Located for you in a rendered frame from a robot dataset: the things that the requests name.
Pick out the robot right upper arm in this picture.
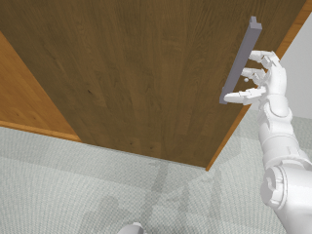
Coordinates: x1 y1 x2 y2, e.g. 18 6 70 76
259 165 312 234

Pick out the wardrobe door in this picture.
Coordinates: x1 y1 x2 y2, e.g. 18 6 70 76
0 0 306 168
0 31 77 136

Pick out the right robot hand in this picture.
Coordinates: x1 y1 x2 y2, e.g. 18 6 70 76
224 51 287 105

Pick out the robot right forearm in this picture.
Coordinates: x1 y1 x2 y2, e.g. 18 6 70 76
256 95 312 172

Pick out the handle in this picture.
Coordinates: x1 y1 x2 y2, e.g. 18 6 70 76
219 16 262 104

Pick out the robot left shin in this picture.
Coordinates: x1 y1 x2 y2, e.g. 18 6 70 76
133 222 143 229

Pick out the left robot thigh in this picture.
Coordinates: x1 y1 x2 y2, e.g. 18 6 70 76
117 224 147 234

